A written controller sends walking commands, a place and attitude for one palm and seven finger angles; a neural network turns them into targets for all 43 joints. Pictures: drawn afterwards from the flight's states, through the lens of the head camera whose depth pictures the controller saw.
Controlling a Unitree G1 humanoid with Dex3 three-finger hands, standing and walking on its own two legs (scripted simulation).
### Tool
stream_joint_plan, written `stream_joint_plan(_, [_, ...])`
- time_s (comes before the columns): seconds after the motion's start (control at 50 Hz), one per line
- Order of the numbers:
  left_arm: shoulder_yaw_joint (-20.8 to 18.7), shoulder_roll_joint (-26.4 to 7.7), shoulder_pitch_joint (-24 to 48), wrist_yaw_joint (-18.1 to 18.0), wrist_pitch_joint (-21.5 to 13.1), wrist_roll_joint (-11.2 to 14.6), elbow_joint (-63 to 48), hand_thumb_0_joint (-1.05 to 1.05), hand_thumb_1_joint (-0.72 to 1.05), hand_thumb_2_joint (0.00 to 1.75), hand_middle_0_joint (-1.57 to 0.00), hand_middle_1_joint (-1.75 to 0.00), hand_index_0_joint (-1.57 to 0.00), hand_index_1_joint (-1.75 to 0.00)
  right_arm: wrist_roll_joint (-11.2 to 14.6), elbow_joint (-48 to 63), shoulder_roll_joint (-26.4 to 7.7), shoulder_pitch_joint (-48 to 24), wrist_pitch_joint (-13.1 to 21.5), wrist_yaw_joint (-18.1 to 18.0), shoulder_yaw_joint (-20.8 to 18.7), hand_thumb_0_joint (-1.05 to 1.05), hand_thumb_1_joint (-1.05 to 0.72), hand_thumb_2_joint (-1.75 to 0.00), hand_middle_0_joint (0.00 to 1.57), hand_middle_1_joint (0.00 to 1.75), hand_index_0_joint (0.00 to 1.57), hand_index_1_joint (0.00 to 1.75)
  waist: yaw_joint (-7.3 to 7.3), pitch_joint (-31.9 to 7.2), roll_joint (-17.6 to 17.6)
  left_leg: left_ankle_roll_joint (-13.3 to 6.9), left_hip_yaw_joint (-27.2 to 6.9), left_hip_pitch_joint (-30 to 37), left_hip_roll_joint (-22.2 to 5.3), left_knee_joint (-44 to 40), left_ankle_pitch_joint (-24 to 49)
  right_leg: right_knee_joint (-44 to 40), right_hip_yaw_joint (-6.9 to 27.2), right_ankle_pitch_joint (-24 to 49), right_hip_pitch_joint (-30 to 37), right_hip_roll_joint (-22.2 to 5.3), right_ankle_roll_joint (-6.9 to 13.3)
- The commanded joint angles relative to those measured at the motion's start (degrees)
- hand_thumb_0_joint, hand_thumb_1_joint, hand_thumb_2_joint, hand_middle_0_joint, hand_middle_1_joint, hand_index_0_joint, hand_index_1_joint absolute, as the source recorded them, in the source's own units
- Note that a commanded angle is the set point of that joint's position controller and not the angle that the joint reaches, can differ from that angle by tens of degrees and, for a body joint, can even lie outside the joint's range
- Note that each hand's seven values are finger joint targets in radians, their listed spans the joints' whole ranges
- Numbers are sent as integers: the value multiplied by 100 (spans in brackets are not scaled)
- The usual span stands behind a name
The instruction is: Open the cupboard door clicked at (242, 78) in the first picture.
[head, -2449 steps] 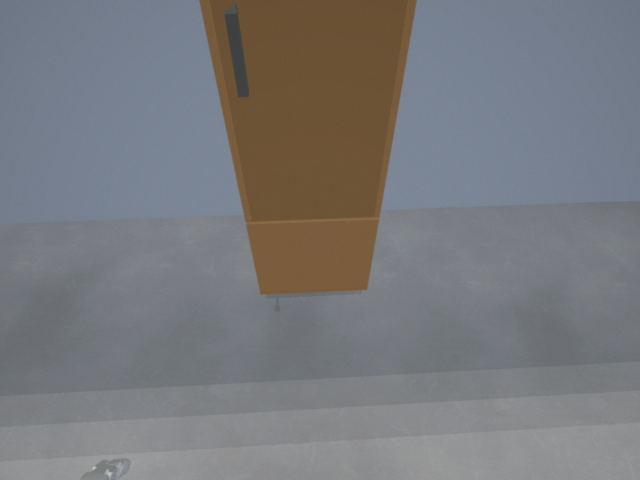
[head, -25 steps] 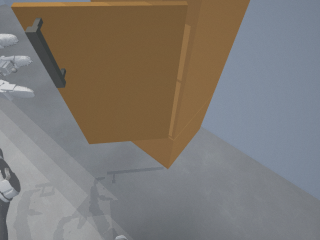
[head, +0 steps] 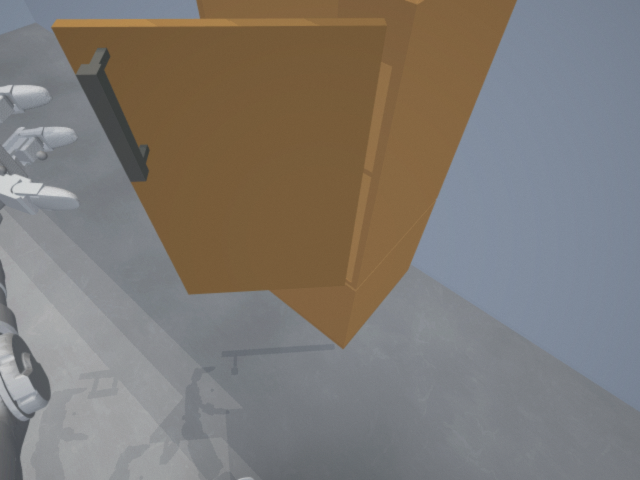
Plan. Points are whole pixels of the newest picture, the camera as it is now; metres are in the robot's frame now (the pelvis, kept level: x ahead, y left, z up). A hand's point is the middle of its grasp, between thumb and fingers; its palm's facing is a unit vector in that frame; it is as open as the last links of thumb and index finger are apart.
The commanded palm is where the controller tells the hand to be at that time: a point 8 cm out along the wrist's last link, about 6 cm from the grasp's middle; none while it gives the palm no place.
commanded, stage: move the hooked fingers beside the handle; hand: left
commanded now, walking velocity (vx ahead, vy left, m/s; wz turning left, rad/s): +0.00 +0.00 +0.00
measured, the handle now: (121, 119) +0.51 +0.25 +0.17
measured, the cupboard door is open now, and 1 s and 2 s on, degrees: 44 44 44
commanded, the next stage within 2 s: slide the fingers in behind the handle in 0.16 s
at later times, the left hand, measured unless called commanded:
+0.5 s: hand (56, 154) +0.44 +0.29 +0.17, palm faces +0.09 -1.00 +0.02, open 14.0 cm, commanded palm +0.41 +0.34 +0.17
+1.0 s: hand (104, 148) +0.45 +0.25 +0.17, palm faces +0.09 -1.00 +0.02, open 14.0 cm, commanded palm +0.42 +0.30 +0.17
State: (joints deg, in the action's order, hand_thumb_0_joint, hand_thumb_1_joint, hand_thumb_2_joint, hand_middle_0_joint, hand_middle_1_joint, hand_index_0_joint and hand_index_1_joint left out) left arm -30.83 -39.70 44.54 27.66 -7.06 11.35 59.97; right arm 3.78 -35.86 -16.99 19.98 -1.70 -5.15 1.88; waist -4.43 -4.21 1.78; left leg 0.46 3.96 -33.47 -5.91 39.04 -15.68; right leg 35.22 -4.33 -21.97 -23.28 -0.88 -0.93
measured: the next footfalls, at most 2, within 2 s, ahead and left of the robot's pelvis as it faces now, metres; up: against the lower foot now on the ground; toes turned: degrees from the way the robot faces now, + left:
none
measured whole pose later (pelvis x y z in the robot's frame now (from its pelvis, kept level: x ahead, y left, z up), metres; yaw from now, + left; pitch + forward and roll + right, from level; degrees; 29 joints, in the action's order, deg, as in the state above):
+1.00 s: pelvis +0.00 +0.00 +0.00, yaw +0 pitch +9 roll -2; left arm -25.8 -32.2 44.8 19.2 -5.4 10.2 55.6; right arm 3.5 -36.9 -15.9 20.1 -0.3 -4.7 1.7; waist -4.9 -3.7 2.3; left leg 0.6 4.4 -31.3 -5.9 37.6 -15.2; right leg 34.4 -3.7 -21.6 -21.6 -0.8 -0.8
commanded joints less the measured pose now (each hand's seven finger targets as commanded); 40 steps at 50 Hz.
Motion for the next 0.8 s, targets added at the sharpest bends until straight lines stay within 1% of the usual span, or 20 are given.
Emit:
stream_joint_plan(0.0, [148,-1647,2658,24,-316,142,-1304,0,-50,30,-30,-120,-30,-120,-26,469,-1003,396,210,-100,-383,0,-90,-90,20,30,20,30,-147,-1747,594,-296,-360,2360,412,-145,1697,-440,119,2087,-514,348,102])
stream_joint_plan(0.02, [-14,-1836,2559,-20,-312,105,-1324,0,-50,30,-30,-120,-30,-120,-35,455,-1023,406,213,-96,-400,0,-90,-90,20,30,20,30,-66,-1917,679,-275,-395,2435,416,-146,1725,-433,131,2073,-488,346,104])
stream_joint_plan(0.06, [209,-1554,2698,-59,-332,116,-1351,0,-50,30,-30,-120,-30,-120,-41,450,-999,376,229,-98,-389,0,-90,-90,20,30,20,30,-145,-1827,625,-253,-447,2523,390,-187,1667,-454,87,1931,-601,350,108])
stream_joint_plan(0.12, [-71,-1861,2704,-126,-383,143,-1327,0,-50,30,-30,-120,-30,-120,-58,400,-1034,397,256,-106,-382,0,-90,-90,20,30,20,30,-76,-2021,573,-270,-446,2480,403,-170,1688,-443,127,2032,-423,333,115])
stream_joint_plan(0.18, [-75,-1883,2560,-131,-352,78,-1092,0,-50,30,-30,-120,-30,-120,-53,424,-1020,365,252,-97,-367,0,-90,-90,20,30,20,30,-49,-1878,486,-279,-400,2284,419,-198,1579,-451,138,2028,-357,316,91])
stream_joint_plan(0.2, [-164,-2017,2544,-148,-367,70,-1038,0,-50,30,-30,-120,-30,-120,-51,416,-1037,403,240,-106,-368,0,-90,-90,20,30,20,30,-50,-1859,310,-308,-365,2163,423,-173,1539,-444,148,2049,-280,321,87])
stream_joint_plan(0.24, [-313,-2267,2573,-149,-351,13,-876,0,-50,30,-30,-120,-30,-120,-44,422,-1063,407,219,-109,-364,0,-90,-90,20,30,20,30,-45,-1838,307,-307,-352,2027,432,-186,1463,-437,175,2061,-257,304,55])
stream_joint_plan(0.28, [-100,-2063,2705,-108,-419,-22,-1036,0,-50,30,-30,-120,-30,-120,-46,445,-1030,394,219,-104,-367,0,-90,-90,20,30,20,30,-60,-1884,631,-281,-364,2177,431,-187,1529,-427,170,2034,-328,311,78])
stream_joint_plan(0.3, [30,-1867,2684,-94,-479,26,-1218,0,-50,30,-30,-120,-30,-120,-51,469,-1004,408,222,-96,-374,0,-90,-90,20,30,20,30,-94,-2005,586,-305,-335,2291,428,-149,1627,-422,167,2110,-295,331,88])
stream_joint_plan(0.38, [18,-1878,2791,-48,-437,107,-918,0,-50,30,-30,-120,-30,-120,-30,372,-1049,433,217,-127,-384,0,-90,-90,20,30,20,30,-158,-1721,387,-296,-389,2134,400,-204,1313,-495,158,1826,-475,327,66])
stream_joint_plan(0.4, [130,-1711,2746,-42,-453,144,-1000,0,-50,30,-30,-120,-30,-120,-36,386,-1032,446,229,-128,-380,0,-90,-90,20,30,20,30,-153,-1821,434,-317,-350,2187,419,-188,1382,-489,174,1887,-426,332,78])
stream_joint_plan(0.42, [-48,-1922,2641,-73,-434,101,-1008,0,-50,30,-30,-120,-30,-120,-43,376,-1046,458,228,-129,-398,0,-90,-90,20,30,20,30,-71,-1959,513,-300,-368,2223,413,-187,1424,-472,183,1914,-384,317,77])
stream_joint_plan(0.44, [137,-1752,2775,-84,-411,80,-1042,0,-50,30,-30,-120,-30,-120,-37,378,-1026,441,231,-119,-380,0,-90,-90,20,30,20,30,-137,-1873,628,-292,-363,2216,424,-202,1364,-488,179,1853,-458,317,75])
stream_joint_plan(0.5, [145,-1663,2744,-175,-429,100,-1171,0,-50,30,-30,-120,-30,-120,-58,364,-1011,486,252,-124,-395,0,-90,-90,20,30,20,30,-136,-1900,491,-303,-391,2285,394,-208,1388,-501,141,1761,-458,336,97])
stream_joint_plan(0.56, [229,-1501,2838,-301,-435,73,-1463,0,-50,30,-30,-120,-30,-120,-68,364,-981,451,291,-90,-401,0,-90,-90,20,30,20,30,-112,-2037,779,-258,-448,2526,382,-239,1494,-492,116,1771,-514,343,111])
stream_joint_plan(0.64, [420,-1166,2784,-497,-340,67,-1456,0,-50,30,-30,-120,-30,-120,-62,349,-948,412,331,-82,-395,0,-90,-90,20,30,20,30,-158,-1788,561,-257,-464,2446,356,-308,1311,-539,78,1579,-588,348,102])
stream_joint_plan(0.68, [307,-1272,2773,-604,-279,33,-1435,0,-50,30,-30,-120,-30,-120,-76,359,-961,421,351,-76,-393,0,-90,-90,20,30,20,30,-101,-1776,572,-250,-471,2387,356,-339,1270,-539,82,1548,-533,340,110])
stream_joint_plan(0.74, [103,-1445,2653,-755,-303,-30,-1630,0,-50,30,-30,-120,-30,-120,-92,395,-942,419,370,-48,-396,0,-90,-90,20,30,20,30,-14,-2095,510,-261,-424,2478,369,-289,1581,-487,113,1906,-251,333,110])
stream_joint_plan(0.76, [139,-1374,2583,-784,-289,-48,-1564,0,-50,30,-30,-120,-30,-120,-91,411,-926,413,358,-46,-389,0,-90,-90,20,30,20,30,-20,-1996,377,-259,-420,2411,362,-301,1569,-484,101,1907,-243,340,103])
stream_joint_plan(0.78, [241,-1236,2625,-792,-293,-42,-1628,0,-50,30,-30,-120,-30,-120,-88,428,-908,372,370,-27,-384,0,-90,-90,20,30,20,30,-33,-1932,474,-258,-396,2401,376,-301,1576,-498,113,1952,-243,340,98])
